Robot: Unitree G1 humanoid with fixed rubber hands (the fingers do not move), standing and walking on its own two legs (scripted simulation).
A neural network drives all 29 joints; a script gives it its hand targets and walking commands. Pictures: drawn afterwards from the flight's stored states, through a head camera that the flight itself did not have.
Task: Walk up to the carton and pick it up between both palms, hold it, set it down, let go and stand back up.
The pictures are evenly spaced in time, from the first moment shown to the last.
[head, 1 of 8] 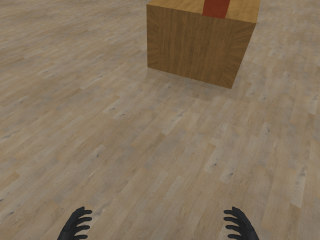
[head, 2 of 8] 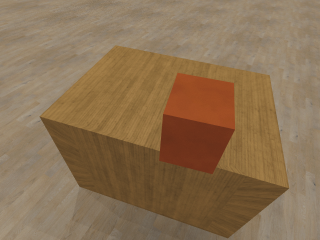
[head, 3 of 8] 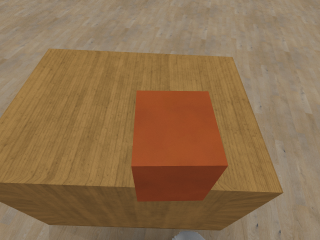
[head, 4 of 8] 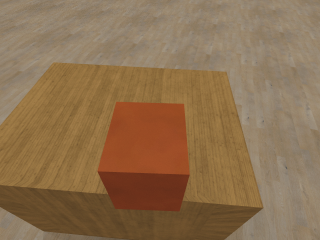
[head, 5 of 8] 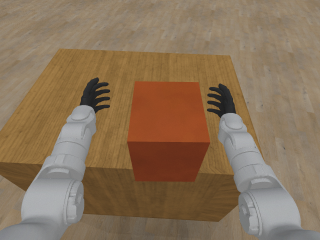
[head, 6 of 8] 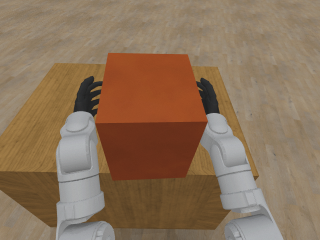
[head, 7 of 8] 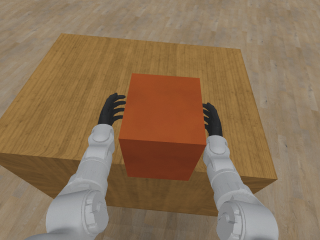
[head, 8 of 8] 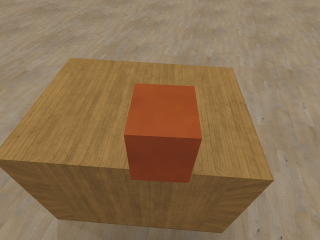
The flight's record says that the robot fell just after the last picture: no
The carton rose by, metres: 0.15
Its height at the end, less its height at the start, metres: +0.00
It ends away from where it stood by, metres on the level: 0.04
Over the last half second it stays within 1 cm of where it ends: yes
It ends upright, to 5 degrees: yes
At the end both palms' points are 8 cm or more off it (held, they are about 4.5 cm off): yes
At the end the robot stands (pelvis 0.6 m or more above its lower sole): yes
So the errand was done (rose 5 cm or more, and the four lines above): yes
